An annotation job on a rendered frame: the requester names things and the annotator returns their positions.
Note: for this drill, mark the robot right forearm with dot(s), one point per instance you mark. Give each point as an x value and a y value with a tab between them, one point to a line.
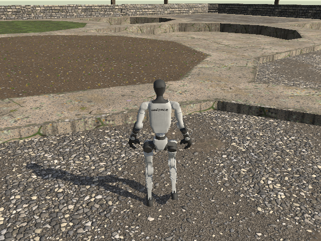
185	132

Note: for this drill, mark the left robot upper arm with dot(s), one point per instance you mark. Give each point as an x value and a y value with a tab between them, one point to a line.
141	114

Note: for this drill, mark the left robot hand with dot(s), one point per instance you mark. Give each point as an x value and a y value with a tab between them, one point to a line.
133	141

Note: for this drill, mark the right robot upper arm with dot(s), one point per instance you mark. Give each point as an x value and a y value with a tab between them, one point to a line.
178	113

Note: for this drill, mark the right robot foot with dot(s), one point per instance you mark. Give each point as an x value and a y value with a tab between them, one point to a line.
174	195

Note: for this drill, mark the left robot shin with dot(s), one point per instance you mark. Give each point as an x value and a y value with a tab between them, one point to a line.
149	183

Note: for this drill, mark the right robot hand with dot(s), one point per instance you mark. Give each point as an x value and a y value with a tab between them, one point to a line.
184	142

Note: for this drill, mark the robot left forearm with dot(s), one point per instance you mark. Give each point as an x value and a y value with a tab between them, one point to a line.
134	132

